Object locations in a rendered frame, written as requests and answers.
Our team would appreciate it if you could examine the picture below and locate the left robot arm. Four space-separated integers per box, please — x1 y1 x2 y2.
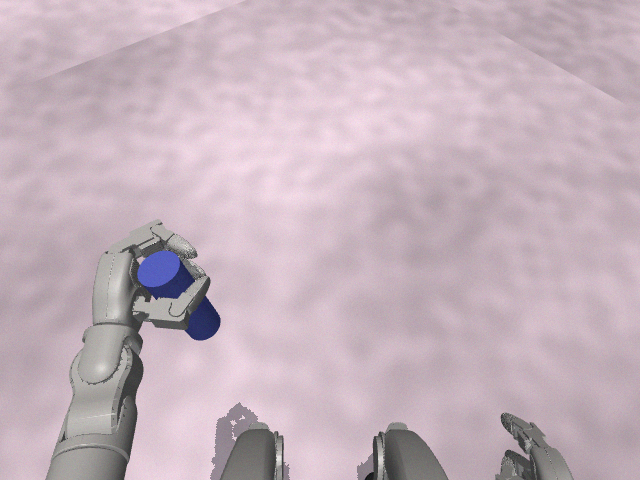
45 323 143 480

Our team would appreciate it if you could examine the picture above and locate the left robot hand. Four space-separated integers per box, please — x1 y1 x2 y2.
92 219 211 332

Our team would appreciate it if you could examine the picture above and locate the can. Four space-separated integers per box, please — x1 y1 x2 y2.
137 251 221 341

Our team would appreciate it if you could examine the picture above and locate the right robot hand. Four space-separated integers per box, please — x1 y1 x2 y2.
495 413 574 480

